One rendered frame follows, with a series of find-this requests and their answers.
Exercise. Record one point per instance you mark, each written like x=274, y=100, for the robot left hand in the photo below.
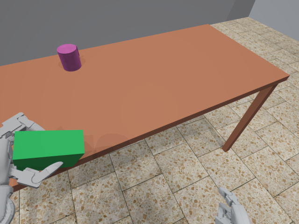
x=28, y=177

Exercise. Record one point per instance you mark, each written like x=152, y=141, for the sponge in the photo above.
x=39, y=149

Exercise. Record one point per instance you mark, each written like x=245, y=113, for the robot left forearm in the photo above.
x=7, y=207

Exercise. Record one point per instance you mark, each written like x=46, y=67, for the table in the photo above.
x=127, y=91

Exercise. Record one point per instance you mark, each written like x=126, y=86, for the robot right hand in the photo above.
x=234, y=215

